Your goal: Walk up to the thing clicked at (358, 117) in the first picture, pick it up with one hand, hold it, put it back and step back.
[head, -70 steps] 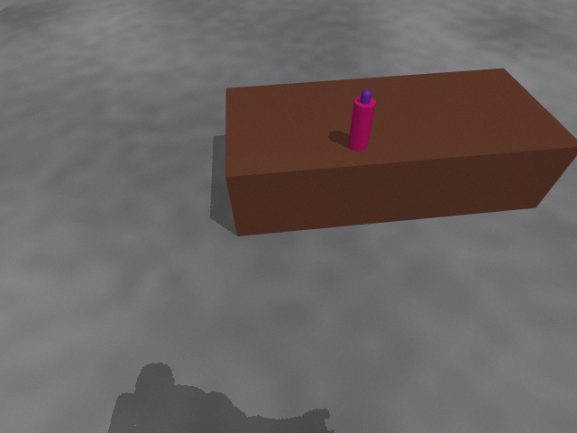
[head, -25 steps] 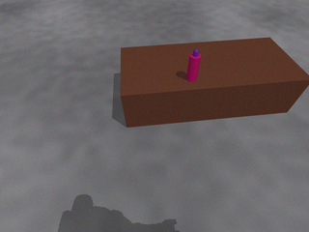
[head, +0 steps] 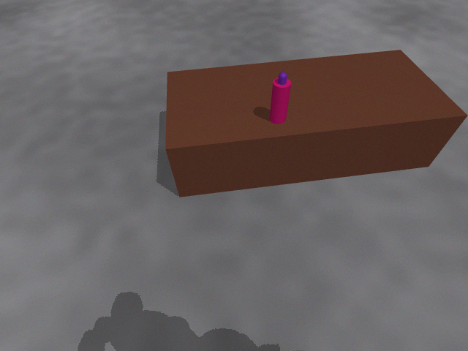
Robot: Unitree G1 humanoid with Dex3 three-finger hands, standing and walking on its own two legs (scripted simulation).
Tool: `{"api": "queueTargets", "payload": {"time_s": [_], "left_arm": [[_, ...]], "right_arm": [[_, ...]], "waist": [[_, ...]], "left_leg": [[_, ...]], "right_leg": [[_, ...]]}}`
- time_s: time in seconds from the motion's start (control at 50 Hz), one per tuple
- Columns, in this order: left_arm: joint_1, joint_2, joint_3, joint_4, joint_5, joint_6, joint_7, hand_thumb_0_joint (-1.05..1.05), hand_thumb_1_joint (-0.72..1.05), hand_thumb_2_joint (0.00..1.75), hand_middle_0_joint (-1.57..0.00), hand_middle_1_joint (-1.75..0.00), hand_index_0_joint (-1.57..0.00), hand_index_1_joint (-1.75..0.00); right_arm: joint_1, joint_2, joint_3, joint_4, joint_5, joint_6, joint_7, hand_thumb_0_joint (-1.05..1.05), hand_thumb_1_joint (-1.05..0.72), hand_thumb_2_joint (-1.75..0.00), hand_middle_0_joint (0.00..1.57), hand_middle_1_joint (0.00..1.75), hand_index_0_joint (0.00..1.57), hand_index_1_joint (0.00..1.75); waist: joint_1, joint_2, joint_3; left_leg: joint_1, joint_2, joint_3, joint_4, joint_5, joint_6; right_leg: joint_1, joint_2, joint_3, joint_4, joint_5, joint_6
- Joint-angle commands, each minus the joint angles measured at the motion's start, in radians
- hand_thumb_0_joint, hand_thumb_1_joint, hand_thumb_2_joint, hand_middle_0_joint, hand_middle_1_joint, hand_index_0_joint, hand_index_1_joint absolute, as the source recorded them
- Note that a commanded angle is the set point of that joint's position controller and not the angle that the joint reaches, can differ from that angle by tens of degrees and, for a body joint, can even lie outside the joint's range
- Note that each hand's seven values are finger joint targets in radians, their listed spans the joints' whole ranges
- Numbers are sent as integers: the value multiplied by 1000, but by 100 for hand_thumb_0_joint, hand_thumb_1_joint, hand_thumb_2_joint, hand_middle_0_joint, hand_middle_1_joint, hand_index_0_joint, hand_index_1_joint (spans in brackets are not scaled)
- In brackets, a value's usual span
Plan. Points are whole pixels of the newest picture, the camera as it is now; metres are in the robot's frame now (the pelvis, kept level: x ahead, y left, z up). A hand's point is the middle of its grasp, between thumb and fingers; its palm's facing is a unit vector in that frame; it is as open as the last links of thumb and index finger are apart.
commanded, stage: walk up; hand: right
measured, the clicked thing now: (280, 97) +1.13 -0.20 -0.29
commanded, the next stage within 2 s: none
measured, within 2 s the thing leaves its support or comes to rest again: neither
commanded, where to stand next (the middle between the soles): +0.67 -0.03 m, yaw +6 degrees
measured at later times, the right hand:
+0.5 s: hand (369, 254) +0.33 -0.27 -0.12, palm faces -0.10 +0.91 -0.40, open 7.3 cm
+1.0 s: hand (372, 201) +0.48 -0.34 -0.15, palm faces -0.15 +0.93 -0.33, open 7.4 cm
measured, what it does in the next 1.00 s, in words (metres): walks ahead: right foot, then left foot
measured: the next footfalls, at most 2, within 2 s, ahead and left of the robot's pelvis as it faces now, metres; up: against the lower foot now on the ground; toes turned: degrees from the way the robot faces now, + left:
right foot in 0.02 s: +0.11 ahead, -0.15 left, +0.00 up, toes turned -2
left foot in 0.40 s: +0.30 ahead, +0.11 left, +0.00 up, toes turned +9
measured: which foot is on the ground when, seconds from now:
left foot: down 0.00-0.02, up 0.04-0.38, down 0.40-0.80, up 0.82-1.00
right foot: up 0.00-0.00, down 0.02-0.40, up 0.42-0.76, down 0.78-1.00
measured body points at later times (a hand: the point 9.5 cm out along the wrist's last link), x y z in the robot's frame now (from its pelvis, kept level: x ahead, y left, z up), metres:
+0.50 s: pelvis +0.19 -0.02 -0.01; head +0.21 +0.01 +0.44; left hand +0.19 +0.30 -0.15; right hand +0.33 -0.32 -0.10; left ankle +0.27 +0.10 -0.73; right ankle +0.11 -0.15 -0.67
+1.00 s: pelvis +0.39 -0.08 +0.00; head +0.41 -0.10 +0.45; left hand +0.41 +0.25 -0.09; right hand +0.49 -0.39 -0.13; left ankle +0.41 +0.06 -0.68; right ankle +0.41 -0.19 -0.73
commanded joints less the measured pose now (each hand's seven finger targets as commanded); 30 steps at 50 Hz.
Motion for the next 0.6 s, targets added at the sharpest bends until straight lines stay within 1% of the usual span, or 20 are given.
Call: {"api": "queueTargets", "payload": {"time_s": [0.0, 0.02, 0.04, 0.06, 0.08, 0.12, 0.14, 0.2, 0.26, 0.3, 0.34, 0.36, 0.38, 0.4, 0.42, 0.44, 0.46, 0.5, 0.54, 0.58], "left_arm": [[289, 262, 96, -13, 11, -54, 38, 0, 90, 90, -20, -30, -20, -30], [247, 335, 97, -64, 13, -64, 47, 0, 90, 90, -20, -30, -20, -30], [139, 338, 87, -105, -3, -62, 42, 0, 90, 90, -20, -30, -20, -30], [78, 301, 75, -127, -20, -63, 43, 0, 90, 90, -20, -30, -20, -30], [49, 256, 63, -129, -28, -66, 47, 0, 90, 90, -20, -30, -20, -30], [41, 218, 50, -142, -31, -72, 50, 0, 90, 90, -20, -30, -20, -30], [54, 218, 47, -146, -29, -76, 48, 0, 90, 90, -20, -30, -20, -30], [66, 221, 47, -171, -28, -82, 48, 0, 90, 90, -20, -30, -20, -30], [82, 226, 44, -198, -23, -82, 43, 0, 90, 90, -20, -30, -20, -30], [117, 222, 38, -195, -27, -74, 42, 0, 90, 90, -20, -30, -20, -30], [114, 220, 29, -211, -28, -67, 44, 0, 90, 90, -20, -30, -20, -30], [142, 181, 15, -217, -29, -63, 46, 0, 90, 90, -20, -30, -20, -30], [188, 113, -5, -227, -41, -59, 52, 0, 90, 90, -20, -30, -20, -30], [208, 109, 3, -232, -45, -57, 55, 0, 90, 90, -20, -30, -20, -30], [161, 225, 20, -217, -36, -48, 67, 0, 90, 90, -20, -30, -20, -30], [169, 219, 11, -208, -42, -48, 64, 0, 90, 90, -20, -30, -20, -30], [191, 199, 14, -190, -45, -49, 62, 0, 90, 90, -20, -30, -20, -30], [215, 186, 16, -159, -38, -48, 51, 0, 90, 90, -20, -30, -20, -30], [225, 158, 15, -158, -33, -44, 32, 0, 90, 90, -20, -30, -20, -30], [173, 151, 17, -181, -25, -43, 17, 0, 90, 90, -20, -30, -20, -30]], "right_arm": [[-93, -121, -20, -153, 9, -19, -15, 0, -90, -90, 20, 30, 20, 30], [-105, -118, -13, -186, 28, -19, -20, 0, -90, -90, 20, 30, 20, 30], [-132, -211, -38, -167, 17, -15, -26, 0, -90, -90, 20, 30, 20, 30], [-87, -241, -42, -141, 29, -20, -19, 0, -90, -90, 20, 30, 20, 30], [-42, -234, -42, -113, 34, -21, -12, 0, -90, -90, 20, 30, 20, 30], [13, -219, -37, -91, 35, -23, -1, 0, -90, -90, 20, 30, 20, 30], [13, -209, -37, -95, 31, -23, 7, 0, -90, -90, 20, 30, 20, 30], [-33, -188, -38, -129, 24, -19, 23, 0, -90, -90, 20, 30, 20, 30], [-80, -171, -36, -170, 25, -26, 30, 0, -90, -90, 20, 30, 20, 30], [-100, -162, -38, -183, 25, -32, 27, 0, -90, -90, 20, 30, 20, 30], [-14, -168, -48, -171, 25, -40, 16, 0, -90, -90, 20, 30, 20, 30], [94, -213, -68, -144, 17, -47, 5, 0, -90, -90, 20, 30, 20, 30], [213, -288, -94, -137, -2, -52, -9, 0, -90, -90, 20, 30, 20, 30], [218, -361, -109, -172, 9, -56, -20, 0, -90, -90, 20, 30, 20, 30], [162, -365, -114, -192, 50, -53, -17, 0, -90, -90, 20, 30, 20, 30], [100, -325, -98, -209, 54, -51, -20, 0, -90, -90, 20, 30, 20, 30], [54, -293, -81, -224, 52, -51, -23, 0, -90, -90, 20, 30, 20, 30], [19, -250, -61, -228, 51, -58, -22, 0, -90, -90, 20, 30, 20, 30], [-3, -255, -60, -248, 40, -61, -16, 0, -90, -90, 20, 30, 20, 30], [-7, -281, -66, -260, 35, -65, -13, 0, -90, -90, 20, 30, 20, 30]], "waist": [[193, -273, -121], [166, -347, -93], [126, -164, 10], [83, -88, 64], [52, -81, 75], [33, -104, 64], [37, -107, 65], [44, -108, 82], [53, -107, 50], [59, -81, 19], [3, -27, -39], [-49, 87, -116], [-93, 271, -195], [-89, 295, -202], [-88, 130, -183], [-49, 86, -115], [-21, 99, -56], [11, 125, 16], [16, 161, 9], [4, 195, 30]], "left_leg": [[-531, -44, 33, 490, -154, 88], [-650, -130, -8, 676, -265, 51], [-598, -20, -122, 720, -192, 46], [-598, 19, -119, 703, -114, 49], [-574, 39, -109, 674, -49, 46], [-486, 57, -95, 587, 7, 32], [-467, 48, -76, 543, 14, 22], [-445, 53, -29, 375, 29, 1], [-344, 53, 30, 217, 127, 11], [-296, 16, 85, 153, 155, 16], [-84, -21, 121, 75, 217, 34], [102, -27, 94, 47, 150, 73], [252, 144, -167, -35, -34, 137], [309, 385, -672, -178, -193, 236], [199, 417, -673, -190, -227, 293], [149, 377, -516, -170, -146, 269], [62, 340, -405, -168, -89, 255], [-134, 268, -207, -186, 32, 208], [-156, 238, -121, -184, 65, 224], [-200, 255, -110, -203, -40, 244]], "right_leg": [[591, -33, 113, -254, -157, -30], [477, -324, 609, -492, -423, -155], [294, -377, 659, -502, -503, -232], [263, -319, 531, -480, -437, -232], [246, -255, 413, -461, -330, -202], [194, -207, 259, -447, -131, -185], [186, -195, 211, -439, -51, -195], [175, -183, 106, -427, 34, -212], [172, -180, 55, -377, 174, -193], [209, -153, 16, -302, 279, -178], [139, -134, -28, -137, 376, -148], [70, -76, -70, 92, 425, -119], [-92, 10, -113, 379, 239, -70], [-316, 155, -28, 518, -184, -40], [-286, 64, 99, 603, -194, -49], [-307, 33, 115, 624, -117, -47], [-297, 4, 117, 591, -71, -39], [-188, -31, 88, 472, -13, -18], [-144, -36, 22, 347, -5, 6], [-122, -53, -4, 229, 11, 11]]}}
